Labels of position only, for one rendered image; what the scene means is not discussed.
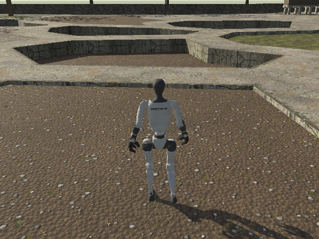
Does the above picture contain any humanoid robot torso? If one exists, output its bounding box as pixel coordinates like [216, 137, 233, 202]
[148, 99, 171, 149]

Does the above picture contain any robot right forearm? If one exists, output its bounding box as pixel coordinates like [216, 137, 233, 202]
[179, 120, 188, 137]

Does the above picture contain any robot right hand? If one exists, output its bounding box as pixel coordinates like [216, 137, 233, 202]
[177, 135, 189, 145]

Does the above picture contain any robot left hand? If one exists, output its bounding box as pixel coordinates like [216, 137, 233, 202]
[128, 141, 140, 153]

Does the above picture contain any right robot upper arm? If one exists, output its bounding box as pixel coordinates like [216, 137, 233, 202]
[169, 100, 184, 127]

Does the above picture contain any left robot upper arm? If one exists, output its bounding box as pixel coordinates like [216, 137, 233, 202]
[135, 101, 149, 128]

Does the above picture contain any robot left forearm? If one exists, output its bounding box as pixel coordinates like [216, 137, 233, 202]
[130, 121, 140, 142]

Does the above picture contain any right robot thigh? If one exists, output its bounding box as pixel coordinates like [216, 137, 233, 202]
[166, 139, 176, 171]

